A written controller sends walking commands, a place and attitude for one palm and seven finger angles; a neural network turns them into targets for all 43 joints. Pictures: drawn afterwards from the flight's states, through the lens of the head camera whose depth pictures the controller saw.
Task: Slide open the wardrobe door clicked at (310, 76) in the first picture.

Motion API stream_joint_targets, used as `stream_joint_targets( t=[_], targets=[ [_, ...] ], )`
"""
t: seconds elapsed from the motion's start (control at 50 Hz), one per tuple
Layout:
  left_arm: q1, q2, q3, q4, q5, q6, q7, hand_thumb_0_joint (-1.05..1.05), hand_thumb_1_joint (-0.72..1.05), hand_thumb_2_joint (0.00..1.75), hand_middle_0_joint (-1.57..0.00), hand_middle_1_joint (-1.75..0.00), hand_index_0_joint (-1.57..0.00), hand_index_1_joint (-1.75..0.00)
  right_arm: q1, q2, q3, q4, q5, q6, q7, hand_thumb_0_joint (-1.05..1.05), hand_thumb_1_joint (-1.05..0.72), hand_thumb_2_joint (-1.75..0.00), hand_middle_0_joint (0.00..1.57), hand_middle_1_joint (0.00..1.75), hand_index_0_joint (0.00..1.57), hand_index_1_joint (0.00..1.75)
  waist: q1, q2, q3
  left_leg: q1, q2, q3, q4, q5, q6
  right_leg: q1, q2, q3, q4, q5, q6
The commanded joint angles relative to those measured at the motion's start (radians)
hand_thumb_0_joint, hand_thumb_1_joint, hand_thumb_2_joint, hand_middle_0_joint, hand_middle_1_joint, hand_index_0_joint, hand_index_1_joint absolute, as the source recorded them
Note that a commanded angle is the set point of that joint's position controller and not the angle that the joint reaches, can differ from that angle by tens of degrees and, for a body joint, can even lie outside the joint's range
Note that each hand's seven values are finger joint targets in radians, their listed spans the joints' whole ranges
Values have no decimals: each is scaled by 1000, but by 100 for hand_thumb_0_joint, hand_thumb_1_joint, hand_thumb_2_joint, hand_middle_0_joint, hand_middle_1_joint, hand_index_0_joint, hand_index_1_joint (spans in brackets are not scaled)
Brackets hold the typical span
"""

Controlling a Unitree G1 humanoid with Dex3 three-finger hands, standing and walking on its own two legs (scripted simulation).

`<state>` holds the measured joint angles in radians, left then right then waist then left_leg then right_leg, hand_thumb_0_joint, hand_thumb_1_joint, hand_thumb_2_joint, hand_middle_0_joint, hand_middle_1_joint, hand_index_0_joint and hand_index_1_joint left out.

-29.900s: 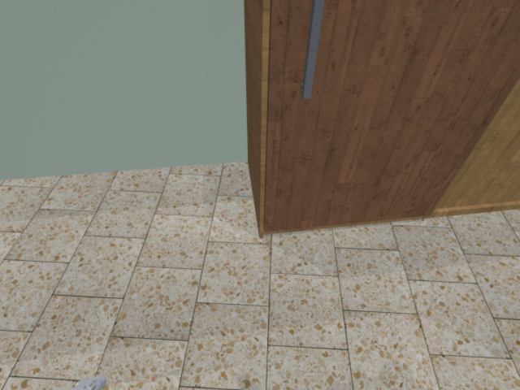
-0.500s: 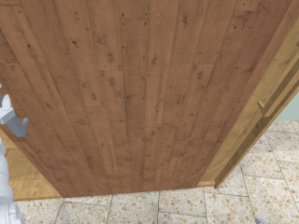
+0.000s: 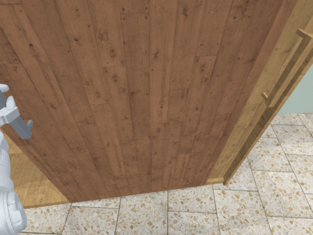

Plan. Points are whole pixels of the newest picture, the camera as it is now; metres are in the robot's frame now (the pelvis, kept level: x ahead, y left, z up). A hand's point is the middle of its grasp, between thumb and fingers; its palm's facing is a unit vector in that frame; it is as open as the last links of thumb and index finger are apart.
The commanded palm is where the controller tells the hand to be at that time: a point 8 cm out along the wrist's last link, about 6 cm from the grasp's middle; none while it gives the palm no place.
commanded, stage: stop walking and hold the door there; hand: left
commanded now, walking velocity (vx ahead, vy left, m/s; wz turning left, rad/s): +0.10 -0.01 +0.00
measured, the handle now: (6, 100) +0.41 +0.41 +0.13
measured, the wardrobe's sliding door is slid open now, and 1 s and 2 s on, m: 0.66 0.66 0.66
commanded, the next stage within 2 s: loosen the grip on the handle in 1.64 s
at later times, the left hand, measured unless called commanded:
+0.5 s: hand (14, 111) +0.38 +0.37 +0.13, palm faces +0.58 -0.79 -0.22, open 5.7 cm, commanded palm +0.33 +0.41 +0.11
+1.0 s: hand (15, 114) +0.37 +0.37 +0.12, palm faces +0.43 -0.87 -0.22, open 5.8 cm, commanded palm +0.33 +0.39 +0.11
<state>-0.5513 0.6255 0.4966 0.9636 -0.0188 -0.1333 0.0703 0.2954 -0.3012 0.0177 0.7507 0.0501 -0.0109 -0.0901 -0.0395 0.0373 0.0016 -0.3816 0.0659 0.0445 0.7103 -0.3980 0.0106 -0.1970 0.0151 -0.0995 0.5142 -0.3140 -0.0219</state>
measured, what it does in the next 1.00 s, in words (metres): steps on the spot: left foot, then right foot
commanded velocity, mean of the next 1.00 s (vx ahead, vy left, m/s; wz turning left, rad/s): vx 0.06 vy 0.07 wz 0.07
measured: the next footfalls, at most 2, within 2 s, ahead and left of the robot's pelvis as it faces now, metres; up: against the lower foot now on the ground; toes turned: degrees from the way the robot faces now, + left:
left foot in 0.68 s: +0.02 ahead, +0.22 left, +0.00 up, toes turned +10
right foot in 0.98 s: +0.00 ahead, +0.01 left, +0.00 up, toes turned +1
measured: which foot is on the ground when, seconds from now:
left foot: down 0.00-0.38, up 0.40-0.66, down 0.68-1.00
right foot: down 0.00-0.68, up 0.70-0.96, down 0.98-1.00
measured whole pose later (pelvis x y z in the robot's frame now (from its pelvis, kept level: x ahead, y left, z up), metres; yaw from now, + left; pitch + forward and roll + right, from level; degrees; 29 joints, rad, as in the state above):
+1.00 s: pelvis -0.04 +0.08 -0.01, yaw +5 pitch +0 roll +1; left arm -0.68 0.43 0.24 0.70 -0.06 -0.11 0.10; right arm 0.17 -0.16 0.08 0.67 0.03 -0.06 -0.07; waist 0.03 0.00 0.16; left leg -0.38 0.03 0.11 0.60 -0.23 0.02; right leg -0.29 0.02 -0.09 0.62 -0.36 -0.02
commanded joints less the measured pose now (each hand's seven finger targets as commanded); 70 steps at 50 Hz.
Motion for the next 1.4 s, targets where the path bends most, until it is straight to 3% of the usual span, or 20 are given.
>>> stream_joint_targets(
  t=[0.0, 0.06, 0.1, 0.2, 0.28, 0.36, 0.4, 0.44, 0.6, 0.64, 0.68, 0.78, 0.94, 1.02, 1.04, 1.1, 1.14, 1.18, 1.24, 1.38],
  targets=[
    [-245, 311, 20, -79, 6, -23, 13, 0, 90, 90, -45, -140, -45, -140, -15, -151, -47, -105, -6, -40, -27, 0, -90, -90, 20, 30, 20, 30, 17, -86, -137, 151, 1, 33, -189, 238, 9, 13, -209, 124, -58, 268, -63],
    [-283, 215, -82, -145, 0, -52, 1, 0, 90, 90, -45, -140, -45, -140, -11, -169, -63, -128, -1, -35, -29, 0, -90, -90, 20, 30, 20, 30, 5, 165, -124, 257, 241, -344, -372, 374, 128, -183, -25, 63, 184, -96, 35],
    [-271, 229, -75, -198, 8, -53, 9, 0, 90, 90, -45, -140, -45, -140, -27, -144, -51, -143, -19, -42, -31, 0, -90, -90, 20, 30, 20, 30, 3, 216, -48, 186, 300, -439, -480, 259, 184, -231, -41, 108, 336, -233, 33],
    [-278, 259, -49, -241, 4, -51, 17, 0, 90, 90, -45, -140, -45, -140, -1, -171, -66, -136, -3, -69, -32, 0, -90, -90, 20, 30, 20, 30, 24, 180, -194, 275, 186, -143, -324, 503, 118, -89, -27, 45, 83, -68, 46],
    [-294, 254, -73, -195, 10, -52, 10, 0, 90, 90, -45, -140, -45, -140, 3, -172, -60, -140, -2, -78, -29, 0, -90, -90, 20, 30, 20, 30, 16, 160, -213, 154, 121, -70, -275, 332, 55, 85, -59, 68, -113, 106, 35],
    [-320, 378, 31, -107, 21, -54, 24, 0, 90, 90, -45, -140, -45, -140, -13, -160, -73, -133, 11, -61, -24, 0, -90, -90, 20, 30, 20, 30, 29, -125, -205, -34, -12, 9, -51, 37, -12, 145, -315, 312, -185, 239, -54],
    [-329, 376, 32, -74, 20, -51, 22, 0, 90, 90, -45, -140, -45, -140, -31, -168, -80, -126, 11, -54, -20, 0, -90, -90, 20, 30, 20, 30, 53, -136, -178, -173, -15, -72, 161, -91, -7, 204, -427, 397, -207, 324, -118],
    [-365, 368, 35, -101, 25, -58, 19, 0, 90, 90, -45, -140, -45, -140, -34, -171, -76, -111, 0, -66, -16, 0, -90, -90, 20, 30, 20, 30, 47, -121, -178, -206, 7, -101, 234, -80, -13, 228, -459, 345, -170, 424, -135],
    [-375, 188, -92, -201, 2, -79, 9, 0, 90, 90, -45, -140, -45, -140, -66, -136, -83, -103, -13, -48, -13, 0, -90, -90, 20, 30, 20, 30, 22, -217, -146, 161, -44, 71, -196, 168, -38, 29, -371, 91, -30, 495, -19],
    [-432, 141, -135, -327, 0, -109, 9, 0, 90, 90, -45, -140, -45, -140, -77, -155, -95, -119, -15, -47, -17, 0, -90, -90, 20, 30, 20, 30, 17, -51, -189, 274, 31, 19, -283, 357, -11, -63, -275, 7, 150, 372, 33],
    [-473, 50, -222, -440, -15, -148, -4, 0, 90, 90, -45, -140, -45, -140, -80, -155, -96, -150, -4, -52, -13, 0, -90, -90, 20, 30, 20, 30, 10, 281, -209, 360, 261, -259, -306, 852, 167, -276, -87, -18, 490, -309, 89],
    [-479, -123, -350, -537, -24, -104, -12, 0, 90, 90, -45, -140, -45, -140, -72, -116, -83, -152, 7, -73, -8, 0, -90, -90, 20, 30, 20, 30, 2, 52, -264, 385, 223, -183, -264, 674, 187, -296, -78, 41, 532, -150, 71],
    [-521, -58, -311, -510, -10, -60, 0, 0, 90, 90, -45, -140, -45, -140, -102, -88, -23, -169, -15, -85, 4, 0, -90, -90, 20, 30, 20, 30, 31, 152, -310, 304, 210, -151, -222, 494, 117, 5, -42, 62, -31, 17, 31],
    [-502, -14, -274, -448, -19, -42, 10, 0, 90, 90, -45, -140, -45, -140, -88, -82, -26, -178, -3, -83, -1, 0, -90, -90, 20, 30, 20, 30, 27, -277, -310, 66, 18, -14, -36, 163, -9, 219, -266, 305, -93, 539, -69],
    [-499, -33, -276, -414, -22, -42, 9, 0, 90, 90, -45, -140, -45, -140, -109, -80, -24, -177, 1, -90, -3, 0, -90, -90, 20, 30, 20, 30, 37, -284, -288, 11, -7, -33, 8, 26, -12, 251, -285, 299, -78, 679, -84],
    [-433, -7, -230, -352, -17, -39, 13, 0, 90, 90, -45, -140, -45, -140, -94, -80, -17, -159, -4, -88, -15, 0, -90, -90, 20, 30, 20, 30, 44, -154, -264, 13, -1, -29, -134, 51, -7, 286, -271, 224, -19, 743, -68],
    [-438, 54, -186, -346, -10, -43, 18, 0, 90, 90, -45, -140, -45, -140, -82, -93, -25, -141, -10, -75, -25, 0, -90, -90, 20, 30, 20, 30, 43, -98, -277, 146, 20, -12, -226, 330, -4, 207, -230, 170, 17, 725, -24],
    [-461, -40, -277, -404, -17, -50, 4, 0, 90, 90, -45, -140, -45, -140, -98, -102, -34, -148, -5, -65, -23, 0, -90, -90, 20, 30, 20, 30, 42, 13, -290, 310, 102, -58, -210, 686, 33, 77, -152, 117, 26, 571, 32],
    [-411, -112, -320, -398, -21, -61, 0, 0, 90, 90, -45, -140, -45, -140, -93, -109, -36, -155, -10, -55, -15, 0, -90, -90, 20, 30, 20, 30, 35, 86, -253, 270, 187, -178, -257, 620, 81, 26, -83, 100, 8, 188, 35],
    [-375, -87, -318, -384, -24, -58, 12, 0, 90, 90, -45, -140, -45, -140, -76, -123, -44, -162, -11, -44, -25, 0, -90, -90, 20, 30, 20, 30, 29, 57, -261, 223, 138, -107, -260, 478, 30, 68, -112, 126, -48, 274, 17]
  ],
)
